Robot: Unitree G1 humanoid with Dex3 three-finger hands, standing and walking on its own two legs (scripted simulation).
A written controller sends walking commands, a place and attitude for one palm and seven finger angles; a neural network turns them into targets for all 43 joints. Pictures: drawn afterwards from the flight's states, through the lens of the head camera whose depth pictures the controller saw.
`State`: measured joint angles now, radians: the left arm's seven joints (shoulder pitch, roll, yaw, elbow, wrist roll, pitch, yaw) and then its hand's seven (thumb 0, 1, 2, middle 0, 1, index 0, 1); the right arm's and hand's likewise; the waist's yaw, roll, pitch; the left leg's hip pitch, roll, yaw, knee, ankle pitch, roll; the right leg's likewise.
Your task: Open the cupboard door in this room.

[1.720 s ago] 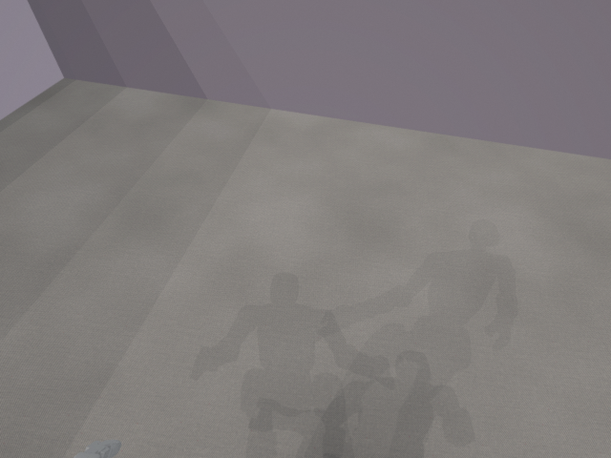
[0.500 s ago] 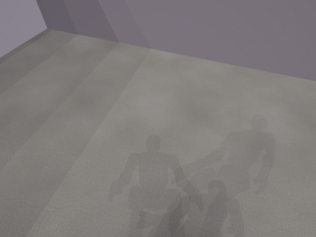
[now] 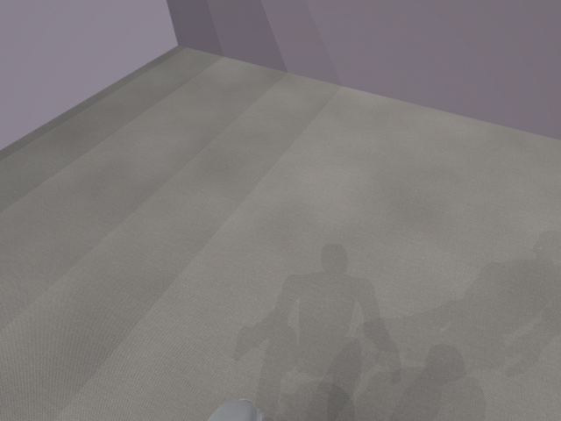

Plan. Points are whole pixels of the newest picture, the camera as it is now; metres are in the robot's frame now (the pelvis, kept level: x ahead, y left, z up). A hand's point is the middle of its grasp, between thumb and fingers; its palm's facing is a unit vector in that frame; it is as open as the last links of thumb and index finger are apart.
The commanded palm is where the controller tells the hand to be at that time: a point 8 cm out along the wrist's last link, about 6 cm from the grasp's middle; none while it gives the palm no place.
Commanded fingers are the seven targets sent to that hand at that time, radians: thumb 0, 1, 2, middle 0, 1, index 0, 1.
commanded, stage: turn or walk to find it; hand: left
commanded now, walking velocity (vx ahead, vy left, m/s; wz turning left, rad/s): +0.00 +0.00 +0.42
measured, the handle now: out of the picture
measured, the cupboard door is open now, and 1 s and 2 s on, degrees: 0 0 0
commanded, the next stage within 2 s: none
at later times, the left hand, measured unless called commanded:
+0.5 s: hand out of the picture -0.02 +0.25 -0.17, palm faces +0.27 -0.93 -0.26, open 7.4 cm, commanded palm none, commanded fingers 0.00 0.90 0.90 -0.20 -0.30 -0.20 -0.30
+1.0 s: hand out of the picture -0.11 +0.23 -0.19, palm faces +0.48 -0.85 -0.21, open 7.4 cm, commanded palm none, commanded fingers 0.00 0.90 0.90 -0.20 -0.30 -0.20 -0.30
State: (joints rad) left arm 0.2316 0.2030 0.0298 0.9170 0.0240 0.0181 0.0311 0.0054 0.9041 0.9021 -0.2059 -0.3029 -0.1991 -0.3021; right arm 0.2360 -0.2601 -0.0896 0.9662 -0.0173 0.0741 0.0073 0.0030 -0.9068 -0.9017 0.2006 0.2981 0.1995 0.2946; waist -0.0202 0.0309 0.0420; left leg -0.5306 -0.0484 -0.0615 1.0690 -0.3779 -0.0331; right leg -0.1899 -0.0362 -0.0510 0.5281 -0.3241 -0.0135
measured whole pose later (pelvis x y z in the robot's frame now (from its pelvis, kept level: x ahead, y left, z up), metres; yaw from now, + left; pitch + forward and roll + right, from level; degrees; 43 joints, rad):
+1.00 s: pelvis -0.06 +0.03 -0.01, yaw +27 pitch -1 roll +0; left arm 0.25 0.23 0.06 0.94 0.02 0.04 0.02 0.01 0.90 0.90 -0.21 -0.30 -0.20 -0.30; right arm 0.20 -0.22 -0.06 0.97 -0.01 0.04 0.01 0.00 -0.91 -0.90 0.20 0.30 0.20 0.29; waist 0.01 -0.06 0.07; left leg -0.29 0.01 0.07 0.62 -0.30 0.02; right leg -0.32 -0.16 -0.17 0.73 -0.40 0.05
